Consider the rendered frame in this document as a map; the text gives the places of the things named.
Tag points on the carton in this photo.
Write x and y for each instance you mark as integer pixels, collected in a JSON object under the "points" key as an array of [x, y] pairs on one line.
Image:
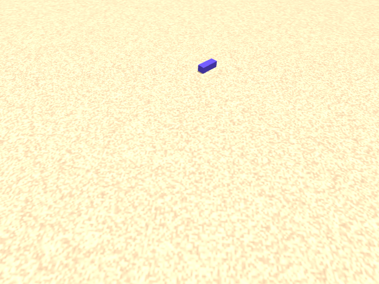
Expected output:
{"points": [[207, 65]]}

